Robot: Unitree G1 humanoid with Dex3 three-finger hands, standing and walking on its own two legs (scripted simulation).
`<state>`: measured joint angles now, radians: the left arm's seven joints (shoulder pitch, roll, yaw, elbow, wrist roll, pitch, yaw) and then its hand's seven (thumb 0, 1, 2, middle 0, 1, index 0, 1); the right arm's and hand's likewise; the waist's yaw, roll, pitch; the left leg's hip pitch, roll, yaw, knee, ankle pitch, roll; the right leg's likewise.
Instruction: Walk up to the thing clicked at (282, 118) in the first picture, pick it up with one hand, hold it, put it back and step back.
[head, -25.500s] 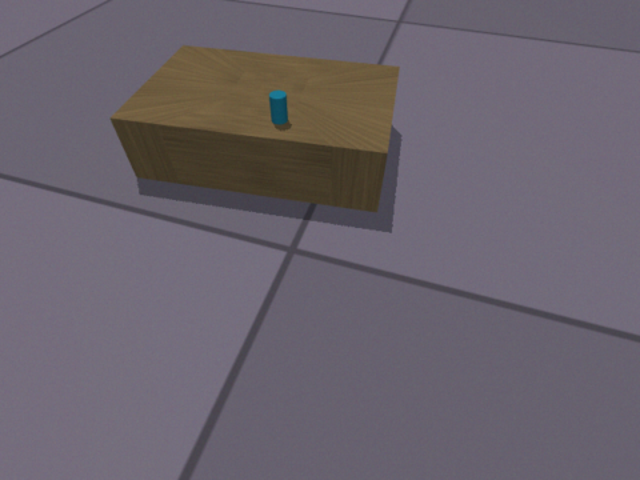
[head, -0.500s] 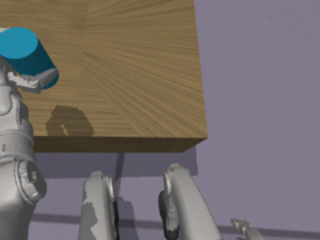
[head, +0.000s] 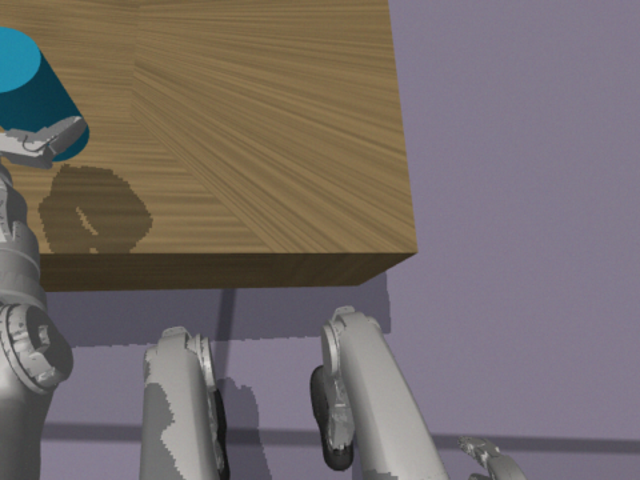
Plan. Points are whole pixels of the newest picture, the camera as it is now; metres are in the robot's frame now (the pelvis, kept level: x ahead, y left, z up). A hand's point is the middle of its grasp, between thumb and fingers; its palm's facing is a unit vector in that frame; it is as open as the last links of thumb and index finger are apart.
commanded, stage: lower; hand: left
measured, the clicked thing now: (29, 102) +0.53 +0.25 +0.01
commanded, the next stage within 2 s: loosen in 1.00 s
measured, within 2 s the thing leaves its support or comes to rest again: rests again in 1.44 s
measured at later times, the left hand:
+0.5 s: hand (44, 124) +0.54 +0.27 -0.05, palm faces +0.29 -0.96 -0.03, open 10.3 cm
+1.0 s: hand (60, 132) +0.55 +0.26 -0.08, palm faces +0.27 -0.96 -0.04, open 10.3 cm
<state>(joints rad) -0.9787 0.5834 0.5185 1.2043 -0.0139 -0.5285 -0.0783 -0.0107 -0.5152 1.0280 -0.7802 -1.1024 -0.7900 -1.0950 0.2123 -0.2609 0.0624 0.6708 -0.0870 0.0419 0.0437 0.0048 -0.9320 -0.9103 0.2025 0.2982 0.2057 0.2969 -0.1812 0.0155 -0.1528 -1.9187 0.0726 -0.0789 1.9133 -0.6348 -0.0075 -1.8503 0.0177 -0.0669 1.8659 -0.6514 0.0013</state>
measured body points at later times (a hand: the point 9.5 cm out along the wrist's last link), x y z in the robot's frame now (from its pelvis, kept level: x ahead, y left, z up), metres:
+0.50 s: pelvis -0.01 +0.00 -0.06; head +0.22 +0.05 +0.33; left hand +0.52 +0.32 -0.05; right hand +0.04 -0.27 -0.18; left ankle +0.08 +0.13 -0.45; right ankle +0.08 -0.12 -0.45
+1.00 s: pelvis -0.01 +0.00 -0.09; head +0.22 +0.05 +0.30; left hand +0.53 +0.31 -0.07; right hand +0.03 -0.27 -0.20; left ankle +0.08 +0.13 -0.45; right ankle +0.08 -0.12 -0.45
